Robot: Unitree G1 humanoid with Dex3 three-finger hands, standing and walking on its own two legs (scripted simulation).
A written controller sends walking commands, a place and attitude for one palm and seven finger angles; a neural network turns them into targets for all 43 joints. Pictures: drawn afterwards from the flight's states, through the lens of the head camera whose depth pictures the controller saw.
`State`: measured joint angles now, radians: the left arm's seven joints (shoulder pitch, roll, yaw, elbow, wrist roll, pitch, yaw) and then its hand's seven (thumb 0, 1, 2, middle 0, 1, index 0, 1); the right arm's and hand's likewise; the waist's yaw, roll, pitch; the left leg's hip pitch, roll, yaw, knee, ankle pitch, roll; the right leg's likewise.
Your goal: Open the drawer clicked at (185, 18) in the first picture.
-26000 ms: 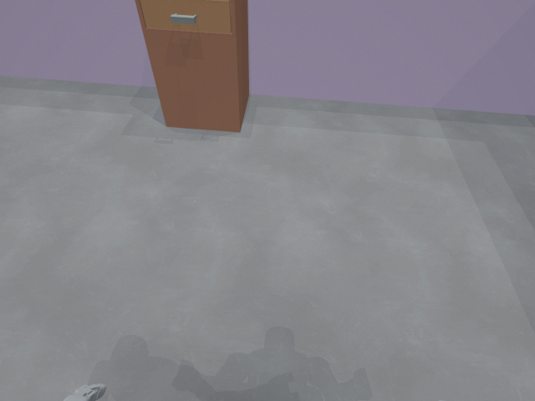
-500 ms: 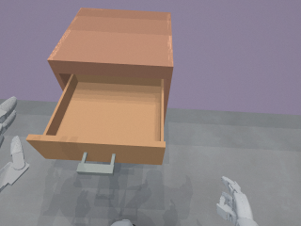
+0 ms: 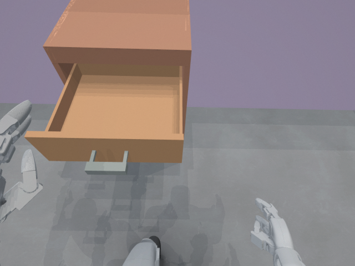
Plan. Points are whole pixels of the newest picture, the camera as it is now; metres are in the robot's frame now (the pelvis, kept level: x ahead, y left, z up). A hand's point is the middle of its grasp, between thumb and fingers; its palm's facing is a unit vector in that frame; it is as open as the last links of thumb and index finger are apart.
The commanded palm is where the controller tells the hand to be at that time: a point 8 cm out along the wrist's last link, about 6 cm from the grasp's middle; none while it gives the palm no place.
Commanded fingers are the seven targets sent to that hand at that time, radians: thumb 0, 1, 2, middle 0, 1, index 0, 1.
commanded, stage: step back with the hand held close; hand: left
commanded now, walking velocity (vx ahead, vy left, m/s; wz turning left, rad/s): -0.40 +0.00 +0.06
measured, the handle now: (108, 161) +0.38 +0.22 -0.09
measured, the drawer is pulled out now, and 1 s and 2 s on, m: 0.30 0.30 0.30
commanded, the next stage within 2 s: stop stepping back and stand still in 0.20 s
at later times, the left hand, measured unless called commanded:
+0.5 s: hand out of the picture +0.06 +0.18 +0.18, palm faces +0.29 -0.81 -0.51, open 7.4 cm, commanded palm -0.01 +0.24 +0.19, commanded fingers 0.00 0.90 0.90 -0.20 -0.30 -0.20 -0.30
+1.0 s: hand out of the picture -0.01 +0.19 +0.17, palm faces +0.40 -0.80 -0.45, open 7.4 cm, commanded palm -0.07 +0.23 +0.19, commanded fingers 0.00 0.90 0.90 -0.20 -0.30 -0.20 -0.30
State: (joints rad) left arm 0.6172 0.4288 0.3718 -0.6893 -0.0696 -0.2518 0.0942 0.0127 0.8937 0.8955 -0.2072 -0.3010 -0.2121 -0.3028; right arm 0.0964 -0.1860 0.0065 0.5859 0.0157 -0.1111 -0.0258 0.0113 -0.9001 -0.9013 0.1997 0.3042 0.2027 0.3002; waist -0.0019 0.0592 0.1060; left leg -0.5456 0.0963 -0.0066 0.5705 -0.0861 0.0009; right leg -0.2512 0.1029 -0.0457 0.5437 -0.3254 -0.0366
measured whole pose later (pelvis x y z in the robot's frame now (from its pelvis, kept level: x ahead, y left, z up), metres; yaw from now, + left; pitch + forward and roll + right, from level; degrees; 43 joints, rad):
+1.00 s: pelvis -0.18 -0.05 +0.01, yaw +3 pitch -1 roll +1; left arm 0.64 0.35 0.34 -0.53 -0.02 -0.23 0.15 0.01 0.89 0.90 -0.21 -0.30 -0.21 -0.30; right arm 0.23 -0.19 -0.01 0.64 0.01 -0.08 -0.04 0.01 -0.90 -0.90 0.20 0.30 0.20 0.30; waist -0.02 -0.02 0.01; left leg -0.38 0.00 0.04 0.83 -0.39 0.02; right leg -0.29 0.00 -0.08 0.52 -0.22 -0.07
